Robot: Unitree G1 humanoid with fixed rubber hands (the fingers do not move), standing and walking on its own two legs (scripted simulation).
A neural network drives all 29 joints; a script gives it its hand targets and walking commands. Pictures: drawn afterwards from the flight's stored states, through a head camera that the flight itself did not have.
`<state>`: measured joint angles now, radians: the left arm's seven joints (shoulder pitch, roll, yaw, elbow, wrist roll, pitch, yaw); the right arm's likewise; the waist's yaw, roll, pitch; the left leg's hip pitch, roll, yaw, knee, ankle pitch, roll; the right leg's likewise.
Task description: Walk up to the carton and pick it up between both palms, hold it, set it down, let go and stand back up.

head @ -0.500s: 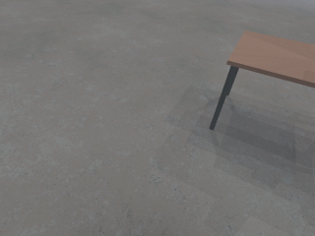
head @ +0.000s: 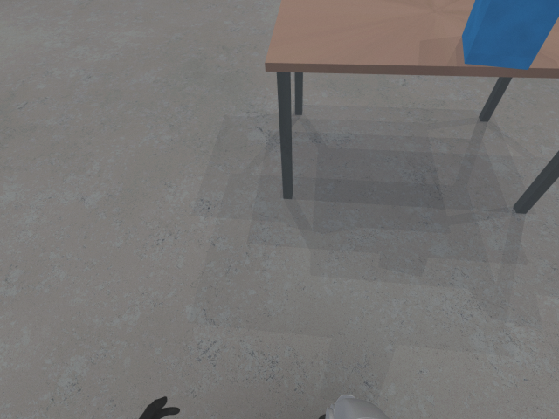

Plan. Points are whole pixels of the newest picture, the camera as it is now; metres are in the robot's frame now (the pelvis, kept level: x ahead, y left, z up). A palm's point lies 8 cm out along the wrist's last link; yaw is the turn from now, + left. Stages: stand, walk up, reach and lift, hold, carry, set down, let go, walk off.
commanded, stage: walk up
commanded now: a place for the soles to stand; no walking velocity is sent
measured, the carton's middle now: (513, 8) +1.09 -0.55 +0.06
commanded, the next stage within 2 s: none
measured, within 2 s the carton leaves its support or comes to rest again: neither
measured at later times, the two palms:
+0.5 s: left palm (163, 309) +0.30 +0.26 -0.12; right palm (454, 357) +0.23 -0.22 -0.08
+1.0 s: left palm (280, 192) +0.58 +0.06 -0.11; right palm (499, 315) +0.31 -0.34 -0.12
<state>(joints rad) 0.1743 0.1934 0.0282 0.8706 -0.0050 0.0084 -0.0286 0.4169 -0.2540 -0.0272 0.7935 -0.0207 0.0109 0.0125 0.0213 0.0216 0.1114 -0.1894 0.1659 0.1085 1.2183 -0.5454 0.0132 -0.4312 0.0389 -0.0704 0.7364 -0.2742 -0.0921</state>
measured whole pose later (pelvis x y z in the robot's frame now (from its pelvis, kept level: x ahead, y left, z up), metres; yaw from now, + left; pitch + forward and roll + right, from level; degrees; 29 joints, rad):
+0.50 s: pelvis +0.23 +0.02 +0.02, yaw -15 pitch -3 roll -2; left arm 0.40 0.24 0.05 0.88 0.06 0.01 -0.05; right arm 0.37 -0.16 -0.01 0.78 -0.03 -0.07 -0.06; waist 0.01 -0.02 0.03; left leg -0.26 0.12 0.21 0.61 -0.29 0.03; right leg -0.46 0.05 0.02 1.21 -0.40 0.03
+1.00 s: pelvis +0.42 -0.13 +0.01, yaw -22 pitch -3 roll +0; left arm 0.23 0.16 0.03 0.85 0.00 0.00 0.01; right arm 0.47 -0.20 -0.01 0.85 -0.02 0.00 0.00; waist 0.01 0.01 0.10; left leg -0.28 0.12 0.07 1.21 -0.49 0.03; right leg -0.36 0.01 -0.13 0.66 -0.25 -0.08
